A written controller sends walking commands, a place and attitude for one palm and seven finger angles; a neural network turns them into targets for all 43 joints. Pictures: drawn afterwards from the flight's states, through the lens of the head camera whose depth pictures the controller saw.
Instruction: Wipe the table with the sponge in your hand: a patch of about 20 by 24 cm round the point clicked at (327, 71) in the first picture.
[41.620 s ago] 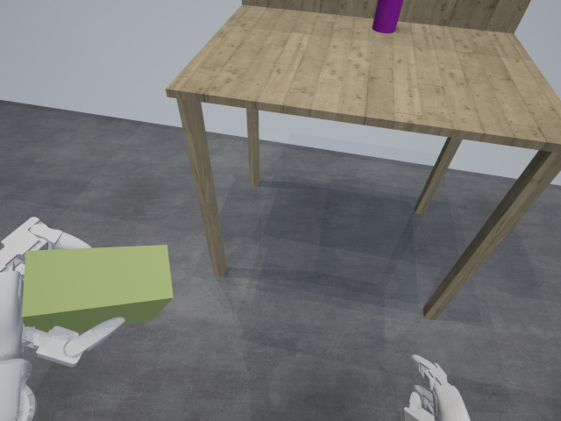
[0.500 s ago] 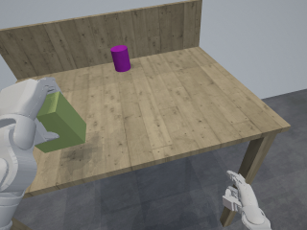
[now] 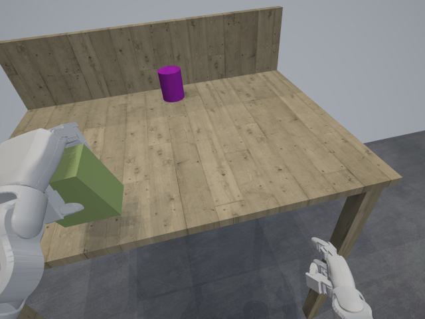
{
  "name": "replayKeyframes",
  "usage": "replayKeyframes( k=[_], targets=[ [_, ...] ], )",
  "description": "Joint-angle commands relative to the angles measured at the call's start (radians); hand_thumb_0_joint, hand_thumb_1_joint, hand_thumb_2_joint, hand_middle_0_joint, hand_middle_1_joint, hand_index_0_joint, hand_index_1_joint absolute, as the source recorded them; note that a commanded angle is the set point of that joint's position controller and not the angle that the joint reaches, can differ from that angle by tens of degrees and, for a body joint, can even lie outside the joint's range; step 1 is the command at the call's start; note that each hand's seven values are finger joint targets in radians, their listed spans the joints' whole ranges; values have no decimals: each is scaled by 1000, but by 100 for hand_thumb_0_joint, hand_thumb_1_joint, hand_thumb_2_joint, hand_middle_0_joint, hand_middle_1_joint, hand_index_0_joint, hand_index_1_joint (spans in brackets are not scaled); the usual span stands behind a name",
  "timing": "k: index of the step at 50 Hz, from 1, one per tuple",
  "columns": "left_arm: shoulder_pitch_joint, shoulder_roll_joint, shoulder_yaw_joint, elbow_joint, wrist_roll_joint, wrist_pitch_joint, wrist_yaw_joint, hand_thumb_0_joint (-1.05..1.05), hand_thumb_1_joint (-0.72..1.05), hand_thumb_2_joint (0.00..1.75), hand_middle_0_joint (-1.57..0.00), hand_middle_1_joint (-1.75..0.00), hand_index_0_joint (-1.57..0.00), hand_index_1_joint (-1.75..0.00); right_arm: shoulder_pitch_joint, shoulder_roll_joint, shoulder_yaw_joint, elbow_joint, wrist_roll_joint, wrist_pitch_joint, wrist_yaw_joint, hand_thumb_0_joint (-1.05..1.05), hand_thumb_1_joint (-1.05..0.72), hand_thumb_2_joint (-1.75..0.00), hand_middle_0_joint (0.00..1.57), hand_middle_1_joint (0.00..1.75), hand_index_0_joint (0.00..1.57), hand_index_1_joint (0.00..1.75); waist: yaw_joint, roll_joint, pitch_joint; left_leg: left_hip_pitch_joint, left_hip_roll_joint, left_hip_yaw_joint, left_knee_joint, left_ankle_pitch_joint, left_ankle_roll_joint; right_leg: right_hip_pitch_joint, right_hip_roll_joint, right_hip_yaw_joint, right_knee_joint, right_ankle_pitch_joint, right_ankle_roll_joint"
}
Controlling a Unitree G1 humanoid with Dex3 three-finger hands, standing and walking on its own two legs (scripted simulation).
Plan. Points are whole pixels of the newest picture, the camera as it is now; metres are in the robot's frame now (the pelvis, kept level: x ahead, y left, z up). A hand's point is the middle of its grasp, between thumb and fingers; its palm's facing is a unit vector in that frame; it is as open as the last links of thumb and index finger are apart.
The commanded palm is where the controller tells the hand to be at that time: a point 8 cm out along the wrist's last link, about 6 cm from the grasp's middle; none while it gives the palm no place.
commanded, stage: bring the sponge back beside the body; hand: left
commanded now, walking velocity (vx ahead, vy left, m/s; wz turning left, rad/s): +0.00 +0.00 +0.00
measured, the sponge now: (81, 195) +0.22 +0.28 +0.17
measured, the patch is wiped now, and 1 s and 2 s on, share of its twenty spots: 1.00 1.00 1.00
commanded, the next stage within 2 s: step back with the hand held close in 0.54 s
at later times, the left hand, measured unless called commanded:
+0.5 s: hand (45, 172) +0.20 +0.29 +0.24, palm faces +0.40 -0.12 -0.91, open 10.2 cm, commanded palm +0.14 +0.28 +0.31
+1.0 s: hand (64, 139) +0.21 +0.24 +0.30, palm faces +0.52 -0.77 -0.38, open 10.2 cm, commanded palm +0.15 +0.29 +0.29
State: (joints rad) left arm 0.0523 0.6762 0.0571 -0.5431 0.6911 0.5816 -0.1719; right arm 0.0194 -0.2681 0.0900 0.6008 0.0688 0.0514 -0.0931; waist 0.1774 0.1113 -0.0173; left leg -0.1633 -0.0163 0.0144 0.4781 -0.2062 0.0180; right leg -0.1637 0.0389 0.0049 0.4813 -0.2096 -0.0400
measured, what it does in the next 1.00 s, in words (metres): stands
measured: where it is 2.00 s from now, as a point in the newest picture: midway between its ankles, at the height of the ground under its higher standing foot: outside the picture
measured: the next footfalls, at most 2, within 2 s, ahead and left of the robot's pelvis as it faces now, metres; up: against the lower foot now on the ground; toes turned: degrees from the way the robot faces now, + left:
left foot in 1.24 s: +0.01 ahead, +0.14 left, +0.00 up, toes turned +2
right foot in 1.50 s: -0.04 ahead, -0.12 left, +0.00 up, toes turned +2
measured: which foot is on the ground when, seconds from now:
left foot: down 0.00-1.00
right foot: down 0.00-1.00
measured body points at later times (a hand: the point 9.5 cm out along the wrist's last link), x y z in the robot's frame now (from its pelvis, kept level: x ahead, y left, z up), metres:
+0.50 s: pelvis +0.00 +0.01 +0.00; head -0.06 -0.04 +0.44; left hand +0.17 +0.29 +0.29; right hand +0.27 -0.17 -0.04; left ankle +0.04 +0.11 -0.74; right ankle +0.04 -0.10 -0.74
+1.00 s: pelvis +0.00 +0.01 -0.01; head +0.00 +0.03 +0.44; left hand +0.18 +0.28 +0.32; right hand +0.13 -0.23 -0.10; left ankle +0.01 +0.11 -0.74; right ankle +0.04 -0.10 -0.74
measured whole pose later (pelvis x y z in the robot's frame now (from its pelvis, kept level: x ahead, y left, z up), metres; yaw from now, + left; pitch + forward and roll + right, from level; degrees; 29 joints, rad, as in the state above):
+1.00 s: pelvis +0.00 +0.01 -0.01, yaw +1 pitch +1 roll -1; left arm 0.18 0.56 0.53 -0.77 -0.07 -0.07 0.14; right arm 0.27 -0.24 0.04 0.58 0.01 0.04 -0.06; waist -0.01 -0.02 -0.02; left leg -0.34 -0.03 -0.04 0.63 -0.31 0.03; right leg -0.36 0.04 -0.01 0.57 -0.23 -0.02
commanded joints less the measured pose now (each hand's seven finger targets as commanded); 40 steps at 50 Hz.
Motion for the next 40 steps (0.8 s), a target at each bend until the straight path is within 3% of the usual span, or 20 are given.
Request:
replayKeyframes(
  k=[1, 3, 4, 7, 9, 10, 15, 18, 19, 28, 29, 32, 33, 34, 35, 36, 37, 38, 39, 40],
  targets=[
    [-332, 291, 232, -166, 57, -21, 86, 0, 10, 130, -120, -160, -120, -160, -280, -77, -43, -196, 0, -75, -6, 0, -90, -90, 20, 30, 20, 30, -3, 13, -138, 9, 0, -78, -77, 47, -16, 12, -31, 142, -116, -76, -47],
    [-289, 262, 218, -146, 48, -21, 79, 0, 10, 130, -120, -160, -120, -160, -281, -81, -43, -190, 1, -67, -3, 0, -90, -90, 20, 30, 20, 30, -2, -17, -123, 5, 3, -75, -81, 43, -16, 10, -33, 130, -122, -66, -41],
    [-266, 255, 221, -147, 45, -16, 76, 0, 10, 130, -120, -160, -120, -160, -312, -76, -38, -205, 12, -77, 0, 0, -90, -90, 20, 30, 20, 30, -7, -1, -123, 9, 3, -84, -84, 28, -18, 10, -20, 172, -129, -89, -50],
    [-192, 194, 187, -135, 18, -15, 68, 0, 10, 130, -120, -160, -120, -160, -286, -81, -40, -205, 5, -63, 1, 0, -90, -90, 20, 30, 20, 30, -7, -54, -93, -6, 8, -74, -84, 19, -14, 7, -36, 111, -129, -67, -31],
    [-173, 206, 203, -164, 16, -16, 70, 0, 10, 130, -120, -160, -120, -160, -313, -73, -34, -218, 16, -77, 3, 0, -90, -90, 20, 30, 20, 30, -14, -44, -106, -5, 5, -83, -91, -4, -16, 9, -22, 154, -130, -105, -37],
    [-200, 190, 185, -190, 13, -20, 72, 0, 10, 130, -120, -160, -120, -160, -299, -76, -34, -223, 9, -71, 1, 0, -90, -90, 20, 30, 20, 30, -8, -43, -115, -10, 6, -79, -86, -3, -12, 16, -35, 120, -125, -88, -30],
    [-274, 263, 227, -273, 36, -28, 97, 0, 10, 130, -120, -160, -120, -160, -299, -77, -37, -226, -2, -87, -9, 0, -90, -90, 20, 30, 20, 30, 3, 25, -174, -3, 1, -87, -91, 16, -8, 57, -28, 130, -98, -60, -42],
    [-267, 272, 231, -247, 40, -29, 104, 0, 10, 130, -120, -160, -120, -160, -287, -82, -43, -198, -2, -79, -7, 0, -90, -90, 20, 30, 20, 30, -4, 16, -135, 13, 2, -85, -96, 36, -13, 28, -20, 122, -109, -53, -41],
    [-283, 292, 250, -240, 49, -23, 106, 0, 10, 130, -120, -160, -120, -160, -310, -77, -38, -204, 5, -89, -7, 0, -90, -90, 20, 30, 20, 30, -5, 34, -133, 12, 4, -92, -101, 7, -14, 27, -8, 165, -116, -83, -50],
    [-207, 204, 197, -145, 16, -13, 83, 0, 10, 130, -120, -160, -120, -160, -288, -83, -41, -198, 10, -66, -1, 0, -90, -90, 20, 30, 20, 30, -6, -45, -100, -4, 8, -78, -103, 9, -14, 23, -25, 107, -126, -50, -32],
    [-195, 201, 200, -140, 17, -8, 82, 0, 10, 130, -120, -160, -120, -160, -312, -77, -34, -209, 18, -75, 3, 0, -90, -90, 20, 30, 20, 30, -15, -31, -89, -10, 6, -86, -112, -15, -17, 16, -10, 139, -130, -81, -38],
    [-202, 197, 188, -187, 11, -18, 82, 0, 10, 130, -120, -160, -120, -160, -299, -82, -37, -211, 8, -69, 0, 0, -90, -90, 20, 30, 20, 30, -8, -19, -109, -7, 5, -79, -109, -14, -11, 28, -23, 100, -122, -63, -30],
    [-263, 132, 101, 31, 34, -3, 79, 0, 10, 130, -120, -160, -120, -160, -273, -88, -31, -173, 12, -70, -16, 0, -90, -90, 20, 30, 20, 30, -47, -77, -12, -35, 7, -72, -119, -79, -15, -48, -19, 76, -139, -116, -26],
    [-546, 2, 335, -183, -701, -286, 190, 0, 10, 130, -120, -160, -120, -160, -63, -35, -21, -381, 20, -83, 20, 0, -90, -90, 20, 30, 20, 30, -186, -218, 178, -5, 11, -104, -29, -287, 16, -329, -35, 162, -299, -324, -3],
    [-260, 60, 357, -23, -708, -388, 228, 0, 10, 130, -120, -160, -120, -160, 3, -61, -14, -266, -25, -90, 9, 0, -90, -90, 20, 30, 20, 30, -155, -344, 5, 29, 3, -87, 87, -259, 33, -346, -79, 183, -303, -374, -27],
    [-187, 22, 324, -69, -708, -425, 242, 0, 10, 130, -120, -160, -120, -160, 1, -44, -28, -253, -29, -81, 14, 0, -90, -90, 20, 30, 20, 30, -163, -366, -13, 41, -18, -71, 165, -220, 27, -376, -110, 216, -286, -370, -52],
    [-166, 81, 416, -195, -738, -467, 268, 0, 10, 130, -120, -160, -120, -160, 48, -60, -47, -238, -30, -64, 11, 0, -90, -90, 20, 30, 20, 30, -160, -357, -65, 49, -6, -60, 263, -186, 23, -374, -187, 241, -284, -301, -67],
    [-148, 81, 429, -327, -752, -519, 281, 0, 10, 130, -120, -160, -120, -160, 55, -55, -41, -229, -37, -60, 10, 0, -90, -90, 20, 30, 20, 30, -174, -235, -147, 48, 11, -48, 274, -135, 21, -313, -236, 240, -230, -157, -78],
    [-145, 166, 519, -442, -763, -574, 308, 0, 10, 130, -120, -160, -120, -160, 37, -66, -38, -239, -41, -66, 15, 0, -90, -90, 20, 30, 20, 30, -177, -134, -194, 23, 33, -59, 219, -112, 19, -268, -237, 260, -177, -100, -80],
    [-82, 106, 503, -463, -776, -607, 321, 0, 10, 130, -120, -160, -120, -160, 46, -63, -37, -226, -49, -64, 13, 0, -90, -90, 20, 30, 20, 30, -181, 8, -222, -7, 62, -90, 131, -70, 21, -211, -219, 196, -85, -14, -71]
  ],
)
